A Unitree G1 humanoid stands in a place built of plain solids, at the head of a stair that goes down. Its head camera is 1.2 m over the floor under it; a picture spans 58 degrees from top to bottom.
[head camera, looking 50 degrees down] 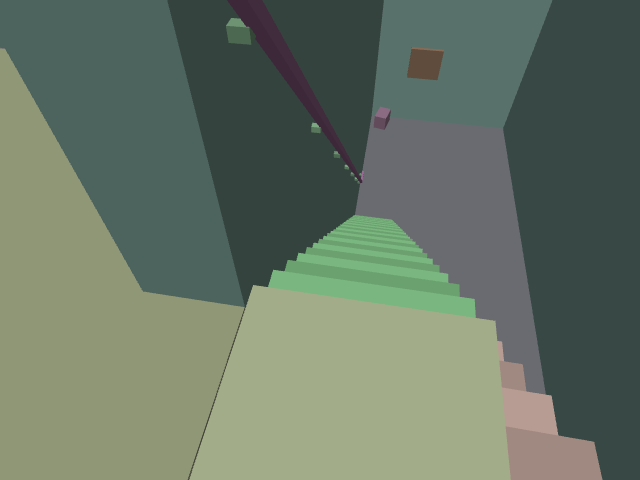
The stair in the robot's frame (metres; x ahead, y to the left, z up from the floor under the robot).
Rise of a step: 0.21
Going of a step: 0.21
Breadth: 0.79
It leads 10 degrees to the right of straight ahead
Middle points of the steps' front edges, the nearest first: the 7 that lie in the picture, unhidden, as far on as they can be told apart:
0.75 -0.16 0.00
0.95 -0.20 -0.20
1.16 -0.24 -0.41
1.37 -0.27 -0.61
1.57 -0.31 -0.82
1.78 -0.34 -1.03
1.99 -0.38 -1.24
